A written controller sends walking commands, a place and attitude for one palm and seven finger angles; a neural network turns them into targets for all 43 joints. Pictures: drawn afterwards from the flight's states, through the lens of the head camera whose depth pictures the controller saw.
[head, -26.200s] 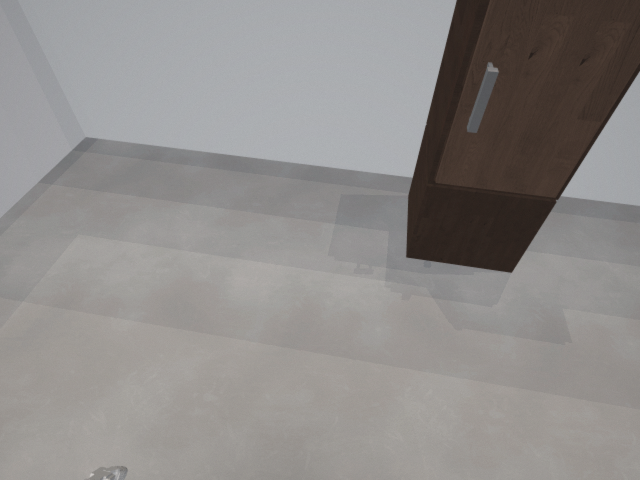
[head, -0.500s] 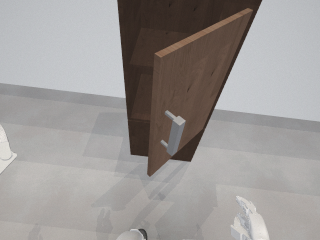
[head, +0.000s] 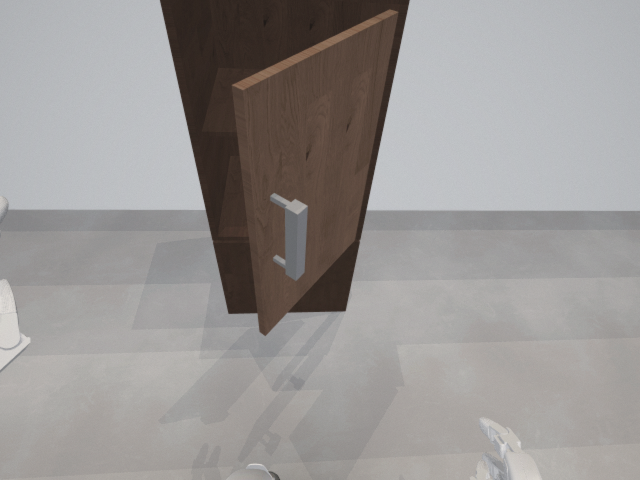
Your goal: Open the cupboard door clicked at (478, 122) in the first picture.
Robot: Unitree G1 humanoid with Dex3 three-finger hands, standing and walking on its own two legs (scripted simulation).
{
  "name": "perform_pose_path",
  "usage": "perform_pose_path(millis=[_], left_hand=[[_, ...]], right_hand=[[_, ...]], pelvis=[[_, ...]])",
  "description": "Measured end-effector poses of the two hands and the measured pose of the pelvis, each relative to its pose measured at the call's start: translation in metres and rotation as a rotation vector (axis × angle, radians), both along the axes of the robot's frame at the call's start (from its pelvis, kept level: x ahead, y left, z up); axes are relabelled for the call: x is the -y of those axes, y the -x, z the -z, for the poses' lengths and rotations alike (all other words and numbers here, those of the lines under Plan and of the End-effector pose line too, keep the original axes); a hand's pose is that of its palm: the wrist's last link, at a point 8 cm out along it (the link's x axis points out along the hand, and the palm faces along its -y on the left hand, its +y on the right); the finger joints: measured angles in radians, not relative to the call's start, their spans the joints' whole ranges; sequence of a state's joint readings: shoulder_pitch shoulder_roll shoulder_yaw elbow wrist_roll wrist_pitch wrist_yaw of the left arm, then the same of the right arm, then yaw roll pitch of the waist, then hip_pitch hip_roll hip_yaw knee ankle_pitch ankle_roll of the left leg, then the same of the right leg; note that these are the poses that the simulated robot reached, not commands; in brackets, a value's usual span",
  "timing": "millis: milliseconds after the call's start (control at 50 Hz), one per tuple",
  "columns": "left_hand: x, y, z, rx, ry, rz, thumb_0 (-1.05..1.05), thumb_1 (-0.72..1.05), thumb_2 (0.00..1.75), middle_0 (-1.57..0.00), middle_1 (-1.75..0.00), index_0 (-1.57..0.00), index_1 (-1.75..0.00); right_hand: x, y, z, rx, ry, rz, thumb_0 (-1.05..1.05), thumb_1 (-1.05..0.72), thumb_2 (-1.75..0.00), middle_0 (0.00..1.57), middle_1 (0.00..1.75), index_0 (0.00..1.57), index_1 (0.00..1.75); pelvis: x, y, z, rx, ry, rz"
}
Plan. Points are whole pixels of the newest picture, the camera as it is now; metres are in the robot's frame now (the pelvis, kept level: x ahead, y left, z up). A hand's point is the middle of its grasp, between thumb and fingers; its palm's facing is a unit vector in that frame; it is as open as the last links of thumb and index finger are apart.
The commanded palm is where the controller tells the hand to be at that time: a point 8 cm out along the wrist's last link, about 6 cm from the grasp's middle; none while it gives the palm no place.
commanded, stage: stop stepping back and stand still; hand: left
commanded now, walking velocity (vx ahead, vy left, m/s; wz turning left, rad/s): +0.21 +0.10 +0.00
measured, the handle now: (286, 237) +0.50 +0.06 -0.02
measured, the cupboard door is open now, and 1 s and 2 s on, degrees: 50 50 50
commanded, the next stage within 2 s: let the arm hang, fingers relaxed in 0.70 s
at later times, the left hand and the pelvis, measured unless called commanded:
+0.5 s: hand out of the picture +0.15 +0.29 +0.17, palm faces +0.43 -0.77 -0.47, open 7.4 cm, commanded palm +0.10 +0.32 +0.18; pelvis -0.04 +0.02 +0.01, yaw +0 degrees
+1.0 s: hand out of the picture +0.10 +0.26 -0.10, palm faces +0.03 -0.93 -0.36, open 7.4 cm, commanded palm none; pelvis -0.06 +0.03 +0.00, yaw +2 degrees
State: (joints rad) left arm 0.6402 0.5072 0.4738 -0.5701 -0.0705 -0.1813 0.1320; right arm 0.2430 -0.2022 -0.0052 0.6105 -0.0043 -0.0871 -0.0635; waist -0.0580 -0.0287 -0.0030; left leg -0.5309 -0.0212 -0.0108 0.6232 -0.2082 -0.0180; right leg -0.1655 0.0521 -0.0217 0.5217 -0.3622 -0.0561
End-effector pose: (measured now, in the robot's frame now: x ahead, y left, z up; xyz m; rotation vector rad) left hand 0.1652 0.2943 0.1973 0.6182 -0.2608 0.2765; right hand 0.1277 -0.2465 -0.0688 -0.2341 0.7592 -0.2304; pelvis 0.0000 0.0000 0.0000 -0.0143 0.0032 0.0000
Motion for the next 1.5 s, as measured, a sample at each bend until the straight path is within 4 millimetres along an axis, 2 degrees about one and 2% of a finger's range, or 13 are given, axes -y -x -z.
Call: perform_pose_path(millis=[140, 300, 480, 640, 800, 860, 940, 1020, 1080, 1200, 1300, 1400, 1500], left_hand=[[-0.022, 0.026, 0.016, 0.051, 0.111, -0.176, 0.01, 0.88, 0.9, -0.21, -0.31, -0.22, -0.3], [-0.027, 0.022, 0.018, 0.038, 0.123, -0.122, 0.02, 0.89, 0.9, -0.21, -0.31, -0.21, -0.3], [-0.03, 0.054, 0.007, 0.017, 0.066, -0.102, 0.01, 0.89, 0.9, -0.21, -0.31, -0.22, -0.3], [-0.039, 0.07, 0.026, -0.023, 0.156, -0.198, 0.01, 0.89, 0.9, -0.21, -0.31, -0.21, -0.3], [-0.033, 0.062, 0.018, -0.009, 0.124, -0.148, 0.02, 0.89, 0.9, -0.21, -0.31, -0.21, -0.3], [-0.037, 0.045, 0.064, -0.199, 0.139, -0.124, 0.01, 0.89, 0.9, -0.2, -0.31, -0.21, -0.3], [-0.034, 0.048, 0.186, -0.707, 0.285, -0.19, 0.0, 0.9, 0.9, -0.2, -0.3, -0.2, -0.3], [0.002, 0.1, 0.283, -1.134, 0.429, -0.23, 0.01, 0.9, 0.9, -0.2, -0.3, -0.2, -0.3], [0.037, 0.152, 0.325, -1.365, 0.535, -0.245, 0.01, 0.91, 0.9, -0.2, -0.3, -0.2, -0.3], [0.055, 0.243, 0.344, -1.599, 0.651, -0.403, 0.01, 0.97, 0.89, -0.21, -0.3, -0.21, -0.3], [0.055, 0.292, 0.334, -1.703, 0.668, -0.513, 0.01, 0.94, 0.89, -0.2, -0.3, -0.21, -0.3], [0.056, 0.305, 0.326, -1.734, 0.659, -0.563, 0.01, 0.92, 0.9, -0.2, -0.3, -0.2, -0.3], [0.061, 0.288, 0.326, -1.685, 0.659, -0.553, 0.01, 0.91, 0.9, -0.2, -0.3, -0.2, -0.3]], right_hand=[[0.009, 0.03, 0.012, -0.1, 0.051, 0.001, 0.01, -0.9, -0.89, 0.2, 0.3, 0.2, 0.3], [-0.028, 0.005, -0.002, 0.04, -0.005, -0.042, 0.02, -0.9, -0.89, 0.2, 0.3, 0.2, 0.3], [-0.066, -0.006, -0.014, 0.127, -0.083, -0.129, 0.01, -0.9, -0.89, 0.2, 0.3, 0.21, 0.3], [-0.058, 0.013, -0.005, 0.046, -0.045, -0.14, 0.01, -0.9, -0.89, 0.2, 0.3, 0.21, 0.3], [-0.043, 0.026, -0.006, 0.028, -0.02, -0.095, 0.01, -0.9, -0.89, 0.2, 0.3, 0.21, 0.3], [-0.035, 0.027, 0.012, -0.024, -0.044, -0.136, 0.01, -0.9, -0.89, 0.2, 0.3, 0.21, 0.3], [-0.019, 0.041, 0.038, -0.166, -0.047, -0.126, 0.01, -0.9, -0.89, 0.2, 0.3, 0.21, 0.3], [-0.007, 0.072, 0.046, -0.286, -0.031, -0.073, 0.01, -0.9, -0.89, 0.2, 0.3, 0.21, 0.3], [-0.003, 0.103, 0.048, -0.403, -0.016, -0.039, 0.01, -0.9, -0.89, 0.2, 0.3, 0.2, 0.3], [-0.012, 0.162, 0.055, -0.64, -0.033, -0.009, 0.01, -0.91, -0.89, 0.19, 0.3, 0.2, 0.3], [-0.032, 0.187, 0.064, -0.735, -0.093, 0.002, 0.01, -0.91, -0.89, 0.19, 0.3, 0.2, 0.3], [-0.051, 0.19, 0.072, -0.744, -0.157, 0.001, 0.01, -0.9, -0.89, 0.2, 0.3, 0.2, 0.3], [-0.063, 0.179, 0.078, -0.714, -0.196, -0.011, 0.01, -0.9, -0.89, 0.2, 0.3, 0.2, 0.3]], pelvis=[[-0.009, -0.002, -0.003, -0.012, -0.008, -0.006], [-0.021, 0.018, -0.004, 0.019, -0.014, -0.002], [-0.023, 0.038, -0.008, 0.016, 0.006, -0.003], [-0.026, 0.046, -0.011, 0.025, 0.012, -0.019], [-0.024, 0.048, -0.012, 0.024, 0.01, -0.023], [-0.027, 0.051, -0.007, 0.001, 0.013, -0.039], [-0.029, 0.056, -0.001, 0.002, 0.004, -0.046], [-0.025, 0.057, 0.0, 0.016, -0.007, -0.042], [-0.022, 0.056, -0.002, 0.022, -0.007, -0.043], [-0.015, 0.052, -0.006, 0.022, 0.003, -0.061], [-0.014, 0.048, -0.007, 0.023, 0.003, -0.067], [-0.014, 0.044, -0.008, 0.024, -0.003, -0.065], [-0.013, 0.04, -0.008, 0.027, -0.01, -0.063]])
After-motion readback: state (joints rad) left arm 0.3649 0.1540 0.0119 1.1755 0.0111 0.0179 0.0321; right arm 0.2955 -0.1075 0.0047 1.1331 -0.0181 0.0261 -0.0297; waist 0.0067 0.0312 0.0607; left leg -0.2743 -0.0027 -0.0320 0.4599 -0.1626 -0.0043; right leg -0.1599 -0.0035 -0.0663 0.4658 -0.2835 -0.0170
